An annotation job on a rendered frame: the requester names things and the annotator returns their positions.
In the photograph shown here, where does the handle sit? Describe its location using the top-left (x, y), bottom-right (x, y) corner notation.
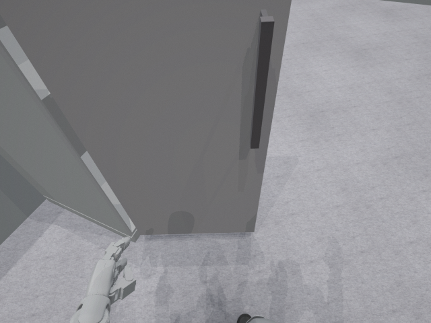
top-left (250, 9), bottom-right (275, 149)

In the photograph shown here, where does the robot left hand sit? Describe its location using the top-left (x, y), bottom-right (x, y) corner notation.
top-left (85, 236), bottom-right (136, 305)

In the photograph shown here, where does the left robot forearm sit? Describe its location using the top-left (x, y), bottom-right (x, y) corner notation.
top-left (70, 295), bottom-right (110, 323)

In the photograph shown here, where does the fridge door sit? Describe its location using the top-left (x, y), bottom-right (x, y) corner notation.
top-left (0, 0), bottom-right (292, 235)

